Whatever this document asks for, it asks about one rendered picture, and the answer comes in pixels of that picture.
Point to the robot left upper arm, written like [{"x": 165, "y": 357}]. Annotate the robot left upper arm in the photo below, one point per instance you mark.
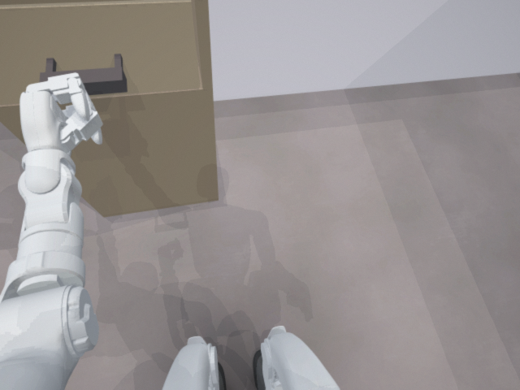
[{"x": 42, "y": 337}]

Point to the cabinet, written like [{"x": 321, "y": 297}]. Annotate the cabinet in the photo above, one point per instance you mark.
[{"x": 158, "y": 148}]

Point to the drawer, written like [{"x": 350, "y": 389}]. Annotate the drawer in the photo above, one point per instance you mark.
[{"x": 154, "y": 37}]

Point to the handle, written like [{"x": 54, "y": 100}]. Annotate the handle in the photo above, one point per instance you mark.
[{"x": 96, "y": 81}]

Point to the left robot forearm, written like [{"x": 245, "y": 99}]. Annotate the left robot forearm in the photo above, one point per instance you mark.
[{"x": 52, "y": 233}]

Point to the left robot hand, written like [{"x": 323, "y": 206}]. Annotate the left robot hand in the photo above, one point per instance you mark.
[{"x": 42, "y": 120}]

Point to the right robot thigh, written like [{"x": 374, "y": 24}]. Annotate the right robot thigh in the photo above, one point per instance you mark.
[{"x": 287, "y": 358}]

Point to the robot right shin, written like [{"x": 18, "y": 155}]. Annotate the robot right shin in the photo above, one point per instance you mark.
[{"x": 268, "y": 384}]

